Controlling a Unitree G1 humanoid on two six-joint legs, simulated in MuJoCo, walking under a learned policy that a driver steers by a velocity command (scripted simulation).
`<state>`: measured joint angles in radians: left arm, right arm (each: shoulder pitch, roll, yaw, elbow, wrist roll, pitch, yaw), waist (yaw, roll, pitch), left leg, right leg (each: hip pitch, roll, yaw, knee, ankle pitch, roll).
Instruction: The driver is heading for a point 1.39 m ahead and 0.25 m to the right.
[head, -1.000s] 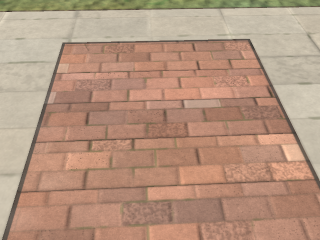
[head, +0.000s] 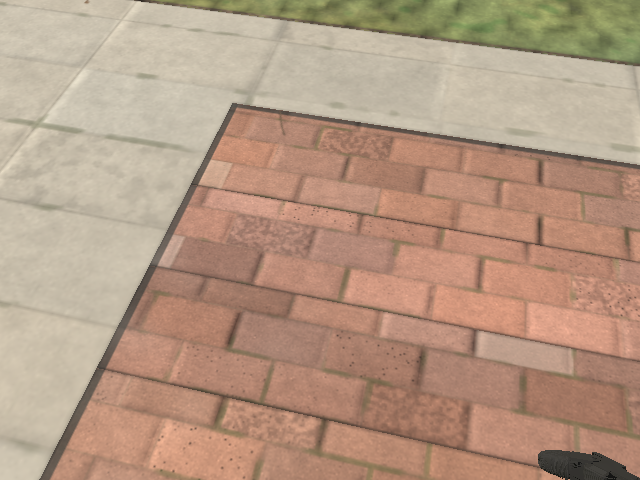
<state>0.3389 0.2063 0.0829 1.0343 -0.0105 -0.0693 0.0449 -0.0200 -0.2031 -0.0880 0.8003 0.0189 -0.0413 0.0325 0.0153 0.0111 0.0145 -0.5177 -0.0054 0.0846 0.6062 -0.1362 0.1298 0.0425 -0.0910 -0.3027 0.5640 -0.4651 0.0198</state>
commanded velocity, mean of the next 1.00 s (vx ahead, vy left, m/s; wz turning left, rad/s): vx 0.22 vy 0.00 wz -0.30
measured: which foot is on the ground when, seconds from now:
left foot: down 0.00-0.50, up 0.52-0.94, down 0.96-1.00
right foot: down 0.00-0.00, up 0.02-0.46, down 0.48-1.00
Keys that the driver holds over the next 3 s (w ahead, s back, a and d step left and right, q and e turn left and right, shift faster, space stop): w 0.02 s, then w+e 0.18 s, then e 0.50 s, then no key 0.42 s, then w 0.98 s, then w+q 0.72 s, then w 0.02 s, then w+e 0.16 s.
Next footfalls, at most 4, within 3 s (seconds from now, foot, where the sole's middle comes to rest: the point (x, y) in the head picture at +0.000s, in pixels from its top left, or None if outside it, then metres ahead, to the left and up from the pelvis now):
0.48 right None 0.40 -0.14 -0.75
0.96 left None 0.42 0.09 -0.75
1.62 left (323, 422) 0.58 0.03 -0.75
2.14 right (465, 328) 0.81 -0.29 -0.75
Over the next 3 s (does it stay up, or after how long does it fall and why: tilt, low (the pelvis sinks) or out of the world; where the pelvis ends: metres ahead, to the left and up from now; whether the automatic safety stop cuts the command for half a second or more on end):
stays up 1.16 -0.19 0.03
